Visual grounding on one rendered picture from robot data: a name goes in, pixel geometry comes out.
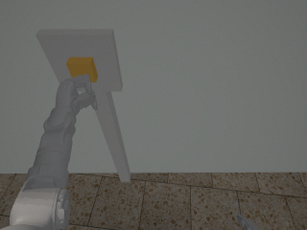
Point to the left robot upper arm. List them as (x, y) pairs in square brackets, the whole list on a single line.
[(41, 209)]

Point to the right robot hand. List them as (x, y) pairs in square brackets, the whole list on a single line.
[(246, 223)]

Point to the left robot hand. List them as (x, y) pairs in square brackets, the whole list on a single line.
[(68, 96)]

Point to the button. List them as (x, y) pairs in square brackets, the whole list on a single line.
[(78, 66)]

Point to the panel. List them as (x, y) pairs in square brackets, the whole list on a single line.
[(59, 45)]

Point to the robot left forearm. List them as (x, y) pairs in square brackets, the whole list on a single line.
[(50, 169)]

